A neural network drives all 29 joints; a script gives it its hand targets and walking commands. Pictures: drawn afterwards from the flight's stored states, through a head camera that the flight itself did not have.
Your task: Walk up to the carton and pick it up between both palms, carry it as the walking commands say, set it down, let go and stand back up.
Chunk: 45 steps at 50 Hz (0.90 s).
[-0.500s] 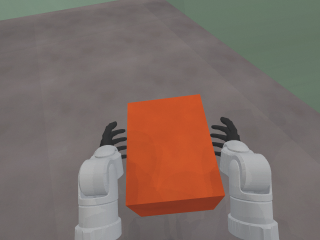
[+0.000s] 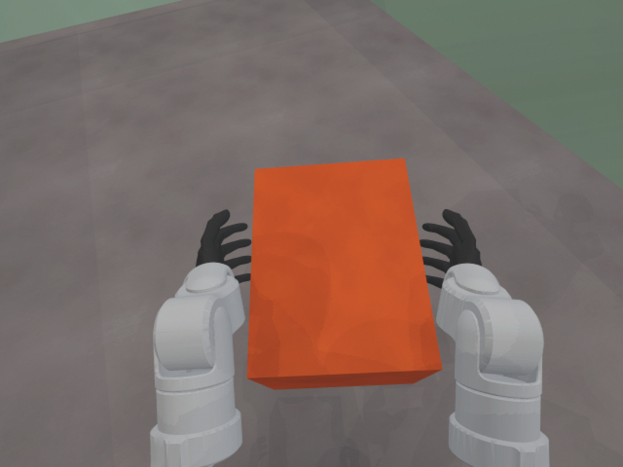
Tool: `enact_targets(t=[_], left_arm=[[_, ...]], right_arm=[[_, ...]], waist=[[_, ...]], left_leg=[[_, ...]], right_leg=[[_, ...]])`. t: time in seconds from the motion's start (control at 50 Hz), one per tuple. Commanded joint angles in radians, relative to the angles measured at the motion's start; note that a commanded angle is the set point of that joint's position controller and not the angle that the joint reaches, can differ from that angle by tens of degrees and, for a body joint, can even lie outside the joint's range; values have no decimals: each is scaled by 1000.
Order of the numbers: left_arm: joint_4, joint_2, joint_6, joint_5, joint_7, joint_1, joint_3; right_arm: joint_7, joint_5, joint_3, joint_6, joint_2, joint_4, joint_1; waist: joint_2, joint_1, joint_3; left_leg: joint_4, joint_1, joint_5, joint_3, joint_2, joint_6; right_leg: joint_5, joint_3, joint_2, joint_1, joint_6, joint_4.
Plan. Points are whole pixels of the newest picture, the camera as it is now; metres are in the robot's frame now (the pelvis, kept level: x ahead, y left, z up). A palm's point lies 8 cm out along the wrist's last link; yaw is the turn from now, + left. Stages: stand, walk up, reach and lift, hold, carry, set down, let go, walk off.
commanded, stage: carry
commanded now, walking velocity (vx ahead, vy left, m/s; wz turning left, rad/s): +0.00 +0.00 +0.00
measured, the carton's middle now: (336, 279) +0.36 -0.01 +0.02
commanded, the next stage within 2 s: hold in 1.72 s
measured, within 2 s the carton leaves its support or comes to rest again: neither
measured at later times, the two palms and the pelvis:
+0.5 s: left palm (170, 286) +0.30 +0.18 +0.10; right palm (419, 266) +0.31 -0.10 +0.12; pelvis +0.01 +0.03 +0.00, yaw +0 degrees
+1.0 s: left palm (163, 366) +0.22 +0.17 +0.09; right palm (440, 349) +0.23 -0.10 +0.10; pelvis -0.06 +0.03 -0.01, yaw +1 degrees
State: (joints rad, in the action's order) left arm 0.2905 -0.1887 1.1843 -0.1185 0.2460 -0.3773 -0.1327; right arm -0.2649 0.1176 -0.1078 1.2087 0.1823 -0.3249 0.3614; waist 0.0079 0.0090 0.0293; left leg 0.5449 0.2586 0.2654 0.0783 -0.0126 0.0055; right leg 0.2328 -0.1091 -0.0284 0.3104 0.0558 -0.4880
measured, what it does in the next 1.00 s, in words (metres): steps on the spot: left foot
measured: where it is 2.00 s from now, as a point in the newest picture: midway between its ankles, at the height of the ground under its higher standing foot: outside the picture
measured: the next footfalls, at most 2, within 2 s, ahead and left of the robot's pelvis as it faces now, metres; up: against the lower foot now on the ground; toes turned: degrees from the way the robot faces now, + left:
left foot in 0.02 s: +0.00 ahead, +0.13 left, +0.00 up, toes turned -4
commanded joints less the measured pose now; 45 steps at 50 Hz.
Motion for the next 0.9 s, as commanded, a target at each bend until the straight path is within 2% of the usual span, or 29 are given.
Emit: enact_targets(t=[0.0, 0.02, 0.04, 0.06, 0.1, 0.12, 0.14, 0.16, 0.18, 0.24, 0.28, 0.38, 0.44, 0.54, 0.76, 0.88], left_arm=[[88, -1026, 15, 359, -252, -284, 582], [44, -1031, 19, 346, -252, -263, 578], [77, -1045, 19, 362, -245, -259, 584], [59, -1040, 21, 355, -245, -234, 583], [65, -1032, 16, 361, -246, -235, 589], [74, -1033, 14, 369, -245, -244, 595], [90, -1034, 12, 378, -245, -253, 601], [101, -1031, 10, 383, -244, -260, 603], [105, -1024, 7, 384, -243, -267, 602], [65, -993, -3, 365, -242, -258, 582], [19, -973, -18, 345, -244, -245, 562], [11, -946, -54, 343, -243, -237, 555], [17, -924, -64, 345, -239, -233, 557], [-15, -871, -77, 322, -235, -222, 540], [-91, -845, -105, 286, -244, -246, 514], [-162, -821, -147, 260, -251, -265, 474]], right_arm=[[258, -404, 586, -3, 1037, -106, 398], [260, -397, 577, -1, 1033, -80, 387], [256, -414, 579, 1, 1041, -119, 385], [257, -399, 568, 3, 1039, -91, 343], [258, -388, 557, -1, 1029, -83, 316], [258, -389, 557, -2, 1024, -93, 320], [257, -392, 559, -4, 1024, -107, 321], [256, -393, 559, -5, 1022, -112, 322], [256, -392, 556, -7, 1017, -110, 321], [255, -368, 525, -19, 985, -58, 301], [257, -347, 499, -35, 964, -9, 281], [256, -333, 474, -72, 934, 12, 240], [250, -327, 467, -85, 912, 15, 219], [246, -300, 443, -99, 866, 70, 180], [251, -274, 439, -131, 842, 137, 199], [257, -251, 405, -170, 818, 205, 220]], waist=[[98, -11, -605], [111, -17, -578], [116, -19, -571], [102, -19, -580], [28, -16, -610], [-12, -14, -621], [-33, -12, -622], [-35, -10, -618], [-23, -8, -615], [43, -8, -604], [61, -10, -594], [29, -10, -593], [24, -10, -586], [23, -12, -563], [-15, -17, -441], [-17, -22, -387]], left_leg=[[-6, -379, -1151, -160, -265, 89], [19, -384, -1162, -103, -241, 78], [37, -380, -1091, -67, -218, 59], [56, -345, -991, -48, -190, 49], [67, -236, -725, -26, -138, 32], [60, -200, -622, -20, -122, 23], [44, -183, -567, -18, -111, 19], [24, -184, -567, -21, -109, 19], [10, -202, -619, -28, -116, 22], [19, -286, -848, -57, -157, 43], [25, -300, -888, -64, -168, 49], [20, -256, -719, -54, -144, 37], [10, -250, -674, -55, -140, 37], [-12, -230, -598, -64, -142, 42], [-117, -92, -145, -96, -126, 46], [-149, -43, -24, -113, -124, 45]], right_leg=[[-212, 29, -80, -79, -67, -100], [-131, 3, -44, -60, -72, -25], [-193, -4, -45, -70, -71, 20], [-341, 11, -63, -116, -65, 21], [-670, 61, -123, -230, -40, -45], [-783, 79, -147, -268, -28, -75], [-829, 84, -155, -283, -23, -89], [-816, 80, -152, -278, -23, -97], [-757, 71, -141, -256, -27, -103], [-475, 32, -90, -166, -48, -81], [-385, 23, -77, -151, -54, -51], [-515, 52, -116, -196, -39, -72], [-509, 56, -122, -198, -38, -75], [-434, 63, -125, -193, -39, -62], [-178, 105, -133, -164, -42, 18], [-50, 116, -122, -126, -41, 62]])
